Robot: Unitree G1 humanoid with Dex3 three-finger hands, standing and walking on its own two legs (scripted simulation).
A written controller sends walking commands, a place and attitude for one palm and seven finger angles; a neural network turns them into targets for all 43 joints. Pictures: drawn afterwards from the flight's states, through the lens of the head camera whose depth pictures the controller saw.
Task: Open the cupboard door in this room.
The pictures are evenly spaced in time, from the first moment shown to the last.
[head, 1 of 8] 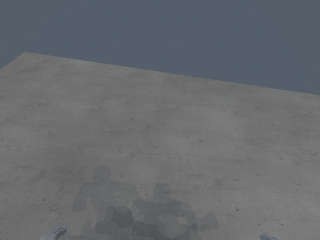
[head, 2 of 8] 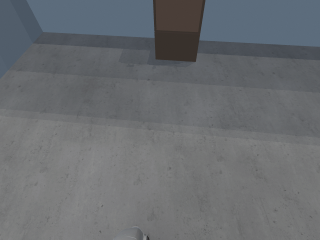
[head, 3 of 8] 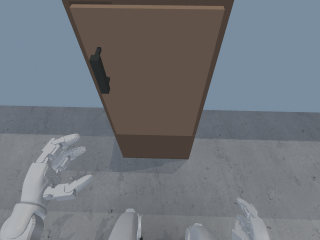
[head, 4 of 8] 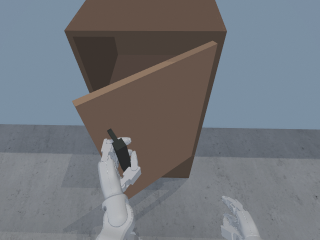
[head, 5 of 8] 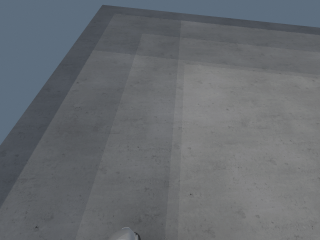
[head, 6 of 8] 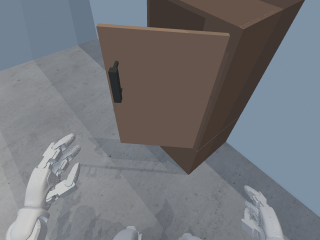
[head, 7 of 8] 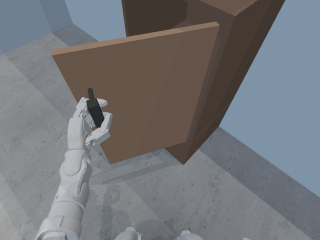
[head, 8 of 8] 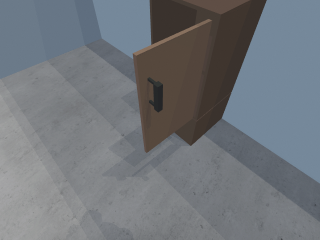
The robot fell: no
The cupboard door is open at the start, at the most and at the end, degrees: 0 89 88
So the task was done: yes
